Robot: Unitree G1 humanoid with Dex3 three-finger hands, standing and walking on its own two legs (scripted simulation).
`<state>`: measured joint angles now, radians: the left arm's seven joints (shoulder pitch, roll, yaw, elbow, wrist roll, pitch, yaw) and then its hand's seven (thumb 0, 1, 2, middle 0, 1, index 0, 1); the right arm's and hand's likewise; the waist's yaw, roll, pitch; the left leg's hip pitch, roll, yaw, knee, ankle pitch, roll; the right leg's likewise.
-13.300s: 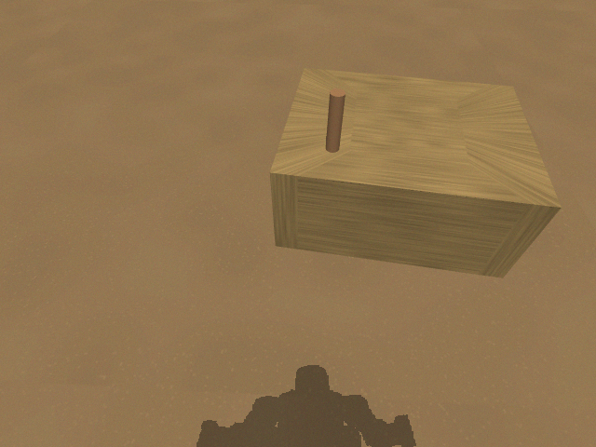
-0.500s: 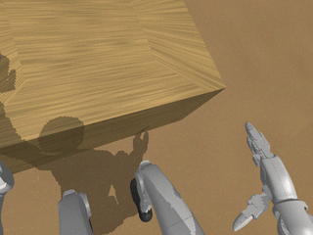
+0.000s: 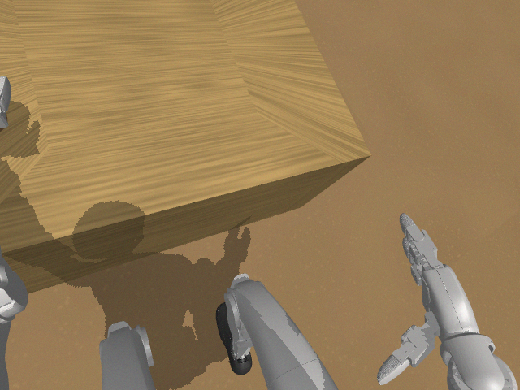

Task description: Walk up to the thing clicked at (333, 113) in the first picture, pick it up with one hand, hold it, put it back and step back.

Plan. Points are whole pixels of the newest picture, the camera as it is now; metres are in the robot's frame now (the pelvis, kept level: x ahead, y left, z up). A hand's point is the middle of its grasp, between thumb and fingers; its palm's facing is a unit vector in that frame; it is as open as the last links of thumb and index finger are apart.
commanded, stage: lift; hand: left
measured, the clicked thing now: out of the picture +0.56 +0.22 +0.04
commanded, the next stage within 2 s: hold in 1.46 s
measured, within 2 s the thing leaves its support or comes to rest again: neither
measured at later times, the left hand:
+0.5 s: hand out of the picture +0.54 +0.22 +0.05, palm faces +0.19 -0.98 -0.02, open 6.6 cm
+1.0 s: hand out of the picture +0.44 +0.20 +0.12, palm faces +0.20 -0.98 +0.00, open 6.6 cm
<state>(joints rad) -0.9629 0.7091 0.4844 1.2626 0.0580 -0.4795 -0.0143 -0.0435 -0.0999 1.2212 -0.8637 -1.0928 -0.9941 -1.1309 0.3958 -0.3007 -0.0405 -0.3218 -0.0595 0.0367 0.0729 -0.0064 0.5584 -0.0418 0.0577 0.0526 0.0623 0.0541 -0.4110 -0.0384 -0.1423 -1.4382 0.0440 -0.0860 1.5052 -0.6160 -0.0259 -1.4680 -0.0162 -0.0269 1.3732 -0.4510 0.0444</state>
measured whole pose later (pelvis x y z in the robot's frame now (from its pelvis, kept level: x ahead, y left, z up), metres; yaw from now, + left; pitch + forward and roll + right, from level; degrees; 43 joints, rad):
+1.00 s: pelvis +0.03 +0.00 +0.08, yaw +2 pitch +17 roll -1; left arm -0.41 0.28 0.30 0.70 -0.11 -0.38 -0.02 -0.04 -0.08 1.20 -0.86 -1.09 -0.99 -1.13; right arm 0.47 -0.24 -0.08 -0.09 -0.01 0.04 0.00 -0.01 0.54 -0.04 0.05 0.05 0.06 0.05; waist -0.13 -0.04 -0.13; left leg -0.89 0.03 -0.04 1.14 -0.54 -0.02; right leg -0.94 -0.04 0.00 1.07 -0.42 0.04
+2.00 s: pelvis +0.05 -0.01 +0.11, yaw +2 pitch +11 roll +0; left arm -0.15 0.18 0.20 0.39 -0.15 -0.29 0.01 -0.04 -0.09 1.20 -0.86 -1.09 -0.99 -1.13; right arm 0.44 -0.22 -0.09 0.06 0.01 0.07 -0.02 -0.01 0.54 -0.04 0.05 0.05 0.06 0.05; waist -0.05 -0.02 -0.11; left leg -0.66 0.02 -0.02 0.97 -0.50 -0.03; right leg -0.73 -0.05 0.01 0.95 -0.40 0.04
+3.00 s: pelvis +0.05 +0.00 +0.12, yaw +2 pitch +9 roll +0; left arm -0.13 0.16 0.17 0.35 -0.15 -0.25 0.03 -0.04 -0.08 1.20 -0.86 -1.09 -0.99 -1.13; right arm 0.39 -0.21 -0.09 0.18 0.01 0.04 -0.03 -0.01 0.54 -0.05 0.05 0.05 0.06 0.05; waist -0.04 -0.02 -0.10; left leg -0.60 0.02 -0.01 0.92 -0.48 -0.02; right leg -0.68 -0.05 0.01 0.90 -0.38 0.04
